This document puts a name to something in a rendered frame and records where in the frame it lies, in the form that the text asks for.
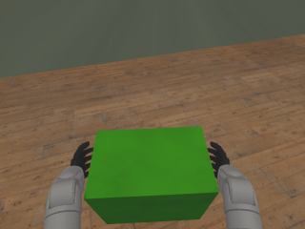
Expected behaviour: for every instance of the robot right hand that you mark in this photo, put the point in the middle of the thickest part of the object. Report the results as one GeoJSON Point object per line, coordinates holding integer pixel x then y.
{"type": "Point", "coordinates": [220, 157]}

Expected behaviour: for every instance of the left robot forearm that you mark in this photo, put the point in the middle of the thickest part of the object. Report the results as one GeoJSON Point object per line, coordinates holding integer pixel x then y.
{"type": "Point", "coordinates": [64, 200]}

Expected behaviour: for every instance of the robot left hand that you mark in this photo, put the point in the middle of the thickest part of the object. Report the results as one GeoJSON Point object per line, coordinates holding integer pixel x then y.
{"type": "Point", "coordinates": [79, 158]}

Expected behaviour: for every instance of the carton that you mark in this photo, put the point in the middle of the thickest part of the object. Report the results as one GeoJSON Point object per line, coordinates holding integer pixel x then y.
{"type": "Point", "coordinates": [150, 175]}

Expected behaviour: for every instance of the right robot forearm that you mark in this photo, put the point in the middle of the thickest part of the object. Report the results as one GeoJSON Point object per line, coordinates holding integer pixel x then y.
{"type": "Point", "coordinates": [239, 199]}

